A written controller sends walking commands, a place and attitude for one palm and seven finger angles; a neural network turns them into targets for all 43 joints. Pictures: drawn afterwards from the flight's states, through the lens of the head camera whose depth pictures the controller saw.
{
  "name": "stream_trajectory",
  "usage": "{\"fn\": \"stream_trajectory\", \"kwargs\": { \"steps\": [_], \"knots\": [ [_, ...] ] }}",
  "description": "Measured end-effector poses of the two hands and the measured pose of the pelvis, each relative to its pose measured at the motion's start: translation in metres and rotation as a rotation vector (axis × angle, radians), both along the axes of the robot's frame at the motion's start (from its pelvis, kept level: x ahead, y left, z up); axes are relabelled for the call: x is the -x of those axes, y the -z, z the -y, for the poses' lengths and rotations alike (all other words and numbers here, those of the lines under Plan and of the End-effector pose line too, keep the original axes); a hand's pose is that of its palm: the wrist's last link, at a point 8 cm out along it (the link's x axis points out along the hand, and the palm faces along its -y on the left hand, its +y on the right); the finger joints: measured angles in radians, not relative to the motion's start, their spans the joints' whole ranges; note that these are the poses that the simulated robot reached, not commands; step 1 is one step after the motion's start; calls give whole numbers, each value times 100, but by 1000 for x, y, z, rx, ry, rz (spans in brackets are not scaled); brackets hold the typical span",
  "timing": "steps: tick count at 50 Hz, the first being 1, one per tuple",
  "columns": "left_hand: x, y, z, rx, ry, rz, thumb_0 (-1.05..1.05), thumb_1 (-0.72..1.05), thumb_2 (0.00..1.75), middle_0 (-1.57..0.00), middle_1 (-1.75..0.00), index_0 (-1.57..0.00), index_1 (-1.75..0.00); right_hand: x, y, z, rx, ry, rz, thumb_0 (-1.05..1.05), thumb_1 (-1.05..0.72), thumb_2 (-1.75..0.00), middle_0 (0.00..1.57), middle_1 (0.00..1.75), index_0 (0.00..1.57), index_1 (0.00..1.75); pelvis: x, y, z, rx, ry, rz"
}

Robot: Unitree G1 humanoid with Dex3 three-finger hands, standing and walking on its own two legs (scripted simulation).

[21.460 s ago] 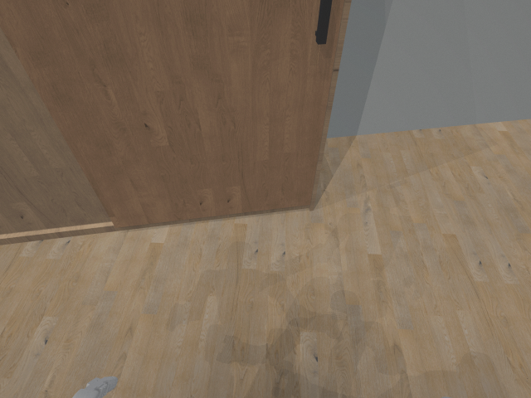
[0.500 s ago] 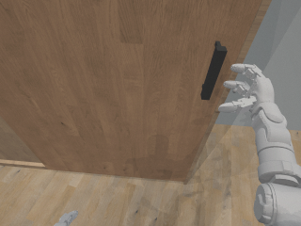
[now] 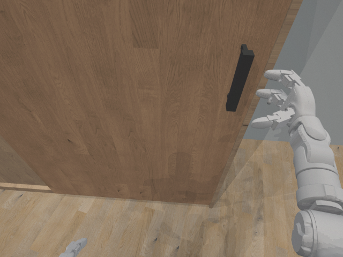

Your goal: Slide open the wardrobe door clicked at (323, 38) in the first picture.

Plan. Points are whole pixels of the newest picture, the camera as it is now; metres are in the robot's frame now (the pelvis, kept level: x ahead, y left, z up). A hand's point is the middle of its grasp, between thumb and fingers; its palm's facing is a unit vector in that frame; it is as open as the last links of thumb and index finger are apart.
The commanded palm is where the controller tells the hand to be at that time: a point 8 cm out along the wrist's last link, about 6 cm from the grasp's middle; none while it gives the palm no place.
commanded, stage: move the hooked fingers beside the handle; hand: right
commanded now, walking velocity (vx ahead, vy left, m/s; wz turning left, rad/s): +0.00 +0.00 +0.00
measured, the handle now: (237, 79) +0.52 -0.11 +0.17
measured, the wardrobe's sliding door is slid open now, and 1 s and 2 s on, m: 0.00 0.00 0.00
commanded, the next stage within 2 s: feel for the door with the fingertips in 0.52 s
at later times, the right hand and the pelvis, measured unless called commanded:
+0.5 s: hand (269, 104) +0.43 -0.17 +0.17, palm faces +0.00 +1.00 +0.02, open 14.0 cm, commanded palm +0.41 -0.22 +0.17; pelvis +0.00 +0.01 +0.00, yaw +0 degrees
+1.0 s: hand (249, 96) +0.45 -0.13 +0.17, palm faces -0.03 +1.00 +0.03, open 14.0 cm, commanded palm +0.42 -0.18 +0.17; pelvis +0.01 +0.00 +0.00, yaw +1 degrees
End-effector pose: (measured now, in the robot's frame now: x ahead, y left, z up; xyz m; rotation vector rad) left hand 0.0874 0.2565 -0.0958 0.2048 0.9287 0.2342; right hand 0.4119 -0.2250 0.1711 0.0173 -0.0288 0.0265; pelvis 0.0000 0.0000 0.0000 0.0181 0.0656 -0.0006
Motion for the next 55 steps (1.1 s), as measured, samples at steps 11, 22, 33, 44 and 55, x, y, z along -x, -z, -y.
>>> {"fn": "stream_trajectory", "kwargs": {
  "steps": [11,22,33,44,55],
  "knots": [
    [-4,0,5,24,-5,17,1,90,90,-20,-30,-20,-30,-6,-1,-4,-3,26,-16,-1,50,-30,30,120,30,120,-2,-1,-1,5,-14,-4],
    [-8,-1,-2,9,5,11,1,90,90,-20,-30,-20,-30,7,0,1,-3,23,-31,-1,50,-30,30,120,30,120,-2,-1,-5,3,-1,14],
    [-9,-3,-6,-5,8,19,1,90,90,-20,-30,-20,-30,-1,-6,-2,-8,18,-7,-1,50,-30,30,120,30,120,1,-1,-7,3,2,3],
    [4,5,-3,12,0,-29,1,90,90,-20,-30,-20,-30,-13,4,-28,-3,-23,-36,-1,50,-30,30,120,30,120,-1,0,-4,3,3,-12],
    [2,7,2,44,-14,-24,1,90,90,-20,-30,-20,-30,-17,1,-43,10,13,-26,-1,50,-30,31,122,30,120,-8,-1,-6,8,-14,-4]
  ]
}}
